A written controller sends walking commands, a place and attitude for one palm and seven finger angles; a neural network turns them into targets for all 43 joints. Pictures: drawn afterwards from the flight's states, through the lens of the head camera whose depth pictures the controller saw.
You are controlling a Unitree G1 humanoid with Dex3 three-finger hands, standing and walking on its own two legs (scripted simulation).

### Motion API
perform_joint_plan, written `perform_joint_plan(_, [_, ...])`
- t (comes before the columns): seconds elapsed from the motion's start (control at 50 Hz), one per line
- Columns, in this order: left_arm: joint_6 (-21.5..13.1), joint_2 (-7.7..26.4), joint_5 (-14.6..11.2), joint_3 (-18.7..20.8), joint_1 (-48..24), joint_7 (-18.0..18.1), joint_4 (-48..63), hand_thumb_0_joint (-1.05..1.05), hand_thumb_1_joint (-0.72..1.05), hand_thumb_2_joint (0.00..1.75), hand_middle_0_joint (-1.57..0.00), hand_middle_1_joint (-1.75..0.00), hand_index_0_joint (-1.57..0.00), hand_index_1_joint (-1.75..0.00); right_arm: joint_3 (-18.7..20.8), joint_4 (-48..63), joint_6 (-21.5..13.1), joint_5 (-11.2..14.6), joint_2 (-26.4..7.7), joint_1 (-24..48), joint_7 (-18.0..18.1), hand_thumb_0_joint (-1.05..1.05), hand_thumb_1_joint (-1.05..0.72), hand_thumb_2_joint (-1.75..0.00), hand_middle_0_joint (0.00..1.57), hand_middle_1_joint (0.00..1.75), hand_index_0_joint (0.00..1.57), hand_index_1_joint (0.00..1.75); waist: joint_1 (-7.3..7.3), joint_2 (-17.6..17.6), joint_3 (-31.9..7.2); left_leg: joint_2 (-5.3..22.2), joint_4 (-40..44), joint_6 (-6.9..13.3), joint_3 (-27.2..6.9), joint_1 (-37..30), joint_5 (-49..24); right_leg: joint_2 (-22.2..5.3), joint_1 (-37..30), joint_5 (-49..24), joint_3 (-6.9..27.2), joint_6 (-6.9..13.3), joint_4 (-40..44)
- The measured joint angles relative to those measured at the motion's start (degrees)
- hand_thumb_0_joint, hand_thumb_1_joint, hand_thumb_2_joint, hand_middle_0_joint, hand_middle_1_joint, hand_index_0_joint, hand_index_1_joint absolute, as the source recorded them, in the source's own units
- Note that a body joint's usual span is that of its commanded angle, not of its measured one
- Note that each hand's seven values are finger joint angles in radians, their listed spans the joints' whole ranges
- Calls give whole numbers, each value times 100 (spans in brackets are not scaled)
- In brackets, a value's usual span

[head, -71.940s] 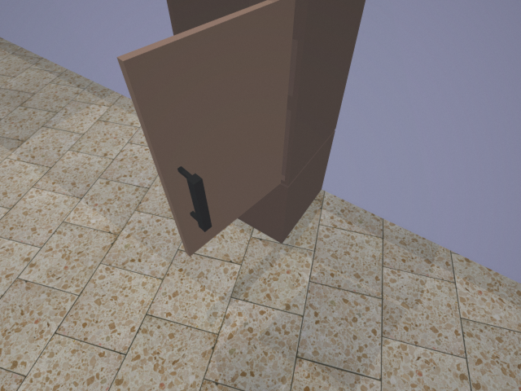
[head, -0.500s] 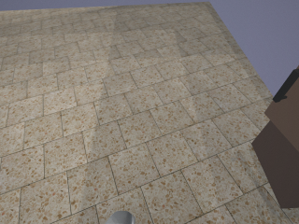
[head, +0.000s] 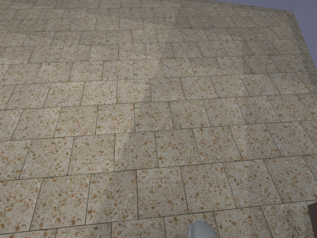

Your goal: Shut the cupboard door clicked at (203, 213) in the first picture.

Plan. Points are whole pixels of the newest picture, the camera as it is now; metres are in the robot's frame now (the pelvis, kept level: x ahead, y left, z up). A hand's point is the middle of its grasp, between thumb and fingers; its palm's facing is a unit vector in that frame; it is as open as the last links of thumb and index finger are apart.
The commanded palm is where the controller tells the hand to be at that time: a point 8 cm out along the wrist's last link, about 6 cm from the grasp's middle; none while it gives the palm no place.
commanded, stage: walk to a spot facing it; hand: left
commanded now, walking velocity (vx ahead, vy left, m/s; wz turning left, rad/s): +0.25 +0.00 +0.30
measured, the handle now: out of the picture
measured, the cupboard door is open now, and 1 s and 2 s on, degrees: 13 13 13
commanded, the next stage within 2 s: turn to face it in 0.02 s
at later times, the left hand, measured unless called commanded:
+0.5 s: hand (116, 210) +0.21 +0.14 -0.17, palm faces -0.01 -0.97 -0.23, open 7.2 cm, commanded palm none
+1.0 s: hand (134, 157) +0.38 +0.11 -0.16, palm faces -0.36 -0.88 -0.30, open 7.4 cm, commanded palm none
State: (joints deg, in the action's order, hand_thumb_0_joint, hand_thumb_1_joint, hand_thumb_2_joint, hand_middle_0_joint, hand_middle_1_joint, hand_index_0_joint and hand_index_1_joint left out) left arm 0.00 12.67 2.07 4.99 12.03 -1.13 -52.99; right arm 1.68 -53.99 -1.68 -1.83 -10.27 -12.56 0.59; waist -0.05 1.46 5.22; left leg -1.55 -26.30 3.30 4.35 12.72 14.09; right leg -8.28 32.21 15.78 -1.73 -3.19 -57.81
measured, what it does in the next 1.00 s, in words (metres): walks ahead, turning right: right foot, then left foot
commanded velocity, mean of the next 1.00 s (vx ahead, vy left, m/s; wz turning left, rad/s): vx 0.02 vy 0.00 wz -0.51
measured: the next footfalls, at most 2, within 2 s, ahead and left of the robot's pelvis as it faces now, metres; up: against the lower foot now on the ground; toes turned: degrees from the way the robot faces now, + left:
right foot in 0.18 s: +0.21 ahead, -0.14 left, +0.00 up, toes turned -3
left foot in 0.60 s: +0.25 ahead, +0.08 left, +0.00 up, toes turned -6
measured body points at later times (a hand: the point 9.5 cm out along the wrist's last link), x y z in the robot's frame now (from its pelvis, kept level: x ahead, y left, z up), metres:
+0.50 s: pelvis +0.16 -0.05 +0.00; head +0.21 -0.05 +0.45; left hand +0.21 +0.19 -0.15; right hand +0.23 -0.28 -0.15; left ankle +0.18 +0.08 -0.70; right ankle +0.17 -0.14 -0.74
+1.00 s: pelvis +0.20 -0.06 -0.02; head +0.24 -0.10 +0.43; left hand +0.40 +0.15 -0.14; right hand +0.15 -0.34 -0.17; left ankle +0.21 +0.08 -0.71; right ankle +0.14 -0.16 -0.74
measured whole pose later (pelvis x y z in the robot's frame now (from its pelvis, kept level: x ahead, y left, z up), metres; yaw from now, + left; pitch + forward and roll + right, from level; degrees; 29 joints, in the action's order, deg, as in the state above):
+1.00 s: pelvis +0.20 -0.06 -0.02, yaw -23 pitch +1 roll -1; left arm 1.7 13.9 1.6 4.5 8.5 -0.9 -49.5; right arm 3.6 -52.5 3.6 -1.3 -16.2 -10.6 1.7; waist 0.3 -3.5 5.5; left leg 7.4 -52.9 -3.3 5.8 21.5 30.5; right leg 0.1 17.7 20.3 -2.7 1.1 -36.6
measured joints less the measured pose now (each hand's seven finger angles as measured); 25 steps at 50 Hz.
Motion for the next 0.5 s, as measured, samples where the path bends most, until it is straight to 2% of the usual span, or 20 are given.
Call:
perform_joint_plan(0.1, [-22, -6, -15, -41, -413, -24, 228, 0, 91, 90, -19, -30, -20, -30, 41, -357, 48, -10, 1, -498, -25, 0, -91, -90, 21, 30, 20, 30, 187, -78, -74, -4, 328, -128, -173, -485, 157, 168, -142, -406, -42, 3, 1358])
perform_joint_plan(0.18, [-133, -14, -21, -106, -538, -24, 339, 0, 91, 90, -19, -30, -20, -30, 62, -561, 99, 4, -6, -804, -16, 0, -91, -90, 21, 30, 20, 30, 287, -113, -95, 58, -86, -317, -259, -651, 697, 446, -806, -735, -191, 120, 2404])
perform_joint_plan(0.2, [-213, -41, -13, -128, -549, 0, 329, 0, 91, 90, -19, -30, -20, -30, 70, -622, 104, 28, -25, -847, -13, 1, -91, -90, 21, 30, 20, 30, 271, -151, -97, 101, -469, -310, -261, -552, 913, 509, -936, -585, -212, 321, 2481])
perform_joint_plan(0.24, [-309, -169, -32, -201, -568, 58, 243, 0, 91, 90, -19, -30, -20, -30, 92, -714, 164, 56, -95, -754, 20, 1, -91, -90, 21, 30, 20, 30, 269, -315, 7, 157, -1792, -273, -354, -121, 1555, 625, -1020, -277, -301, 542, 2275])
perform_joint_plan(0.28, [-296, -283, -64, -257, -479, 123, 138, 0, 91, 90, -20, -30, -20, -30, 96, -736, 210, 66, -116, -614, 59, 1, -91, -90, 20, 30, 20, 30, 245, -328, 40, 157, -2830, -315, -316, 337, 1687, 678, -1215, -224, -301, 594, 2413])
perform_joint_plan(0.3, [-265, -340, -72, -269, -414, 156, 73, 0, 91, 90, -20, -30, -20, -30, 92, -716, 225, 68, -116, -532, 67, 1, -91, -90, 20, 30, 20, 30, 229, -315, 36, 195, -3057, -349, -258, 525, 1604, 706, -1321, -270, -282, 593, 2560])
perform_joint_plan(0.36, [-195, -465, -101, -224, -187, 228, -118, 0, 91, 90, -20, -30, -21, -30, 70, -556, 265, 66, -65, -250, 70, 1, -91, -90, 20, 30, 20, 30, 173, -237, -22, 324, -2904, -471, -130, 921, 1285, 797, -1540, -405, -174, 646, 2992])
perform_joint_plan(0.5, [10, -297, -62, -87, 156, 219, -342, -1, 94, 90, -20, -30, -21, -30, 55, -104, 337, 89, 122, 479, 71, 0, -91, -90, 20, 30, 20, 30, -61, -141, -65, 345, -1922, -612, -242, 1164, 808, 1065, -1678, -452, 252, 616, 3257])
